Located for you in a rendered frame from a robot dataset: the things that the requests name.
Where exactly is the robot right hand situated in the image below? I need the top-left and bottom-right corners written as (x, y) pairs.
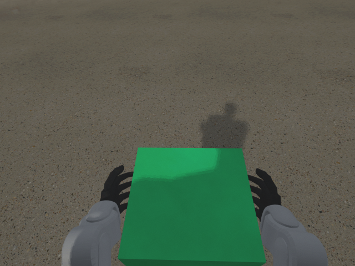
top-left (248, 168), bottom-right (281, 222)

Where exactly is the carton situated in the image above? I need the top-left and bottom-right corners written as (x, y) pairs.
top-left (118, 147), bottom-right (266, 266)

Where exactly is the right robot forearm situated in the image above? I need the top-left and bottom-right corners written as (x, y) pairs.
top-left (260, 204), bottom-right (328, 266)

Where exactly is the robot left hand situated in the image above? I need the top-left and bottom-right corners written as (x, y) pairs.
top-left (100, 165), bottom-right (134, 214)

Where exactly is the left robot forearm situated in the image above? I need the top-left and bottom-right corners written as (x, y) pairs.
top-left (62, 200), bottom-right (121, 266)

